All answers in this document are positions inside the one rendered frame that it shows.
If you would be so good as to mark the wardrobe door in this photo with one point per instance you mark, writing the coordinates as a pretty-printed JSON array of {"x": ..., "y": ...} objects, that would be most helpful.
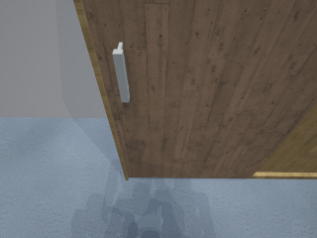
[
  {"x": 298, "y": 152},
  {"x": 215, "y": 85}
]

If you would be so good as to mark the handle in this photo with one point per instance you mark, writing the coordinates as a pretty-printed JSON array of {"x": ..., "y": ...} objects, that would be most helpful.
[{"x": 121, "y": 73}]

